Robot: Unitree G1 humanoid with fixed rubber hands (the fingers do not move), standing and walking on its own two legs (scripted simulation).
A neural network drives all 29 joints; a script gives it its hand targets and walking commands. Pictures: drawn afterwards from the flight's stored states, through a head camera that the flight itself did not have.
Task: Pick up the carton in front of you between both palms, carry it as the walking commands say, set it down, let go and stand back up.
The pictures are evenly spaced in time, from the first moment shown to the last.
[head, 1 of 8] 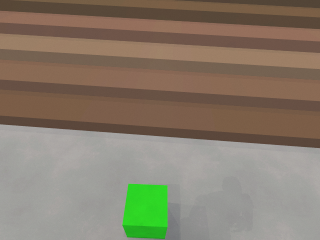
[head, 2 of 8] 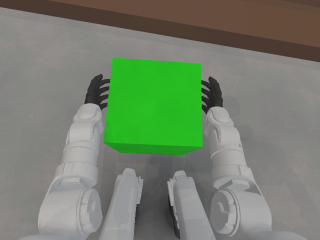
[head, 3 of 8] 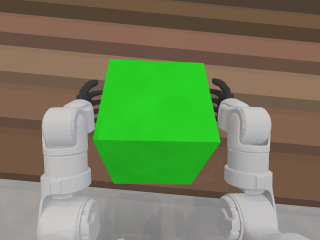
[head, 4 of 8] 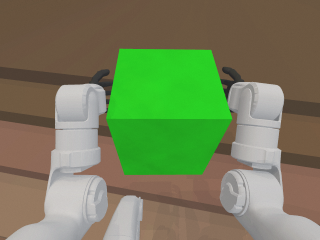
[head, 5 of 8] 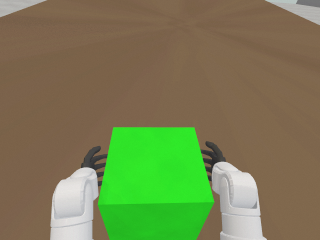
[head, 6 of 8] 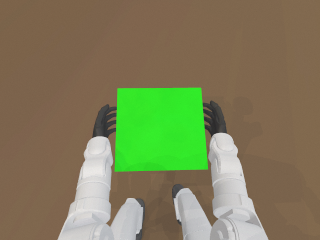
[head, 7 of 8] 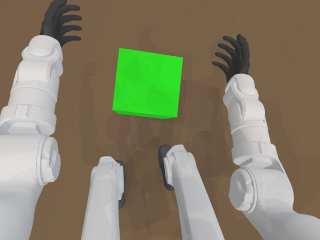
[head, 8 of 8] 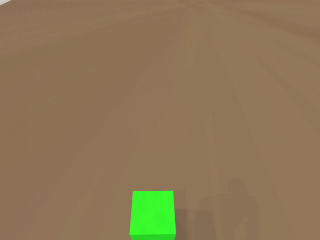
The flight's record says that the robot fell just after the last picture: no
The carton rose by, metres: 1.43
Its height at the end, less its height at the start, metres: +0.68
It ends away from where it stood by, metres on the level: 3.70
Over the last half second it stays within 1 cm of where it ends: yes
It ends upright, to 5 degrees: yes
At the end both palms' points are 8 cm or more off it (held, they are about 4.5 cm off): yes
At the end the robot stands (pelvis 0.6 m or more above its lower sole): yes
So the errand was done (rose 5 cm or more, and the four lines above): yes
